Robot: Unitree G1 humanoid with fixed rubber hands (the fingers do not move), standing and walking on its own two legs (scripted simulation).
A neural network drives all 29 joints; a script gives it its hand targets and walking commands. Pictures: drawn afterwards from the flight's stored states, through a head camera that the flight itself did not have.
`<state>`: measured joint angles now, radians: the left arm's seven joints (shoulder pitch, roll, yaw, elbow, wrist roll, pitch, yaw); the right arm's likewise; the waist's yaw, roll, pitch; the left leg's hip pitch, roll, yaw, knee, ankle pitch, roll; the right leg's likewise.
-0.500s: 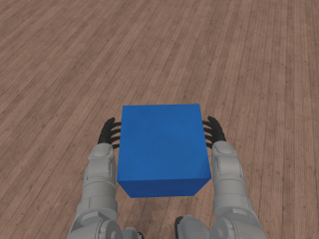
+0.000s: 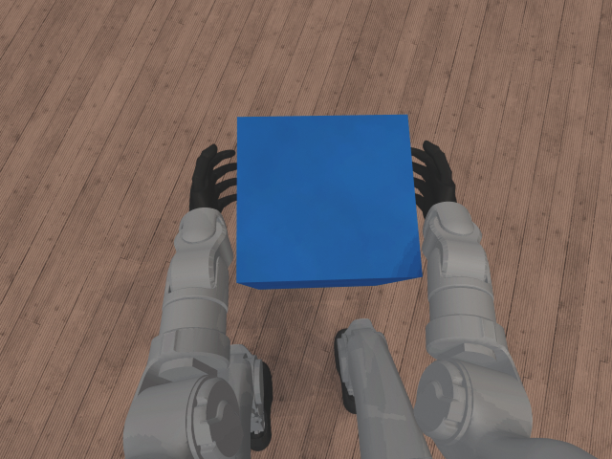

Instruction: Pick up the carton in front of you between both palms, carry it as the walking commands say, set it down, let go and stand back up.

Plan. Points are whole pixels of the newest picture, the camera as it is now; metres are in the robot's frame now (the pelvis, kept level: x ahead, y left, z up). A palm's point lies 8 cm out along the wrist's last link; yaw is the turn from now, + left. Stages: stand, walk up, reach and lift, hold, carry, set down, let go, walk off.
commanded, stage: set down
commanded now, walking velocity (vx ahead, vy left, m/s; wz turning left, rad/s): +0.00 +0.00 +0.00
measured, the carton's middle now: (319, 217) +0.42 -0.07 -0.15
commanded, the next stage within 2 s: none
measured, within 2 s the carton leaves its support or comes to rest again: neither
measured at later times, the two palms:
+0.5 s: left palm (246, 209) +0.48 +0.05 -0.23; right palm (416, 215) +0.43 -0.25 -0.23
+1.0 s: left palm (262, 217) +0.51 +0.04 -0.39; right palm (399, 222) +0.46 -0.26 -0.38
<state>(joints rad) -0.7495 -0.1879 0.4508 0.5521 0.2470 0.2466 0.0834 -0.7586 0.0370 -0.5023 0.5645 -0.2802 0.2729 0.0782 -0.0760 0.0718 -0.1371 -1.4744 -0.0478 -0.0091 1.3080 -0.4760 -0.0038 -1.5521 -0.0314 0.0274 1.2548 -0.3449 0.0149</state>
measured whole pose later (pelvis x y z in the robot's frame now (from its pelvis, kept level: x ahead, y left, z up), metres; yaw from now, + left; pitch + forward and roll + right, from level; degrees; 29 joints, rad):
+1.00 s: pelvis -0.04 +0.00 -0.22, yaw +1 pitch +44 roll +3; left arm -1.33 0.11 0.26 0.84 0.04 0.23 0.19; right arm -1.27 -0.22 -0.40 0.79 -0.09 0.26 -0.03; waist -0.13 0.07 0.19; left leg -2.24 -0.13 -0.01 2.09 -0.63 -0.05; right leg -2.34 -0.01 0.06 2.01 -0.44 0.03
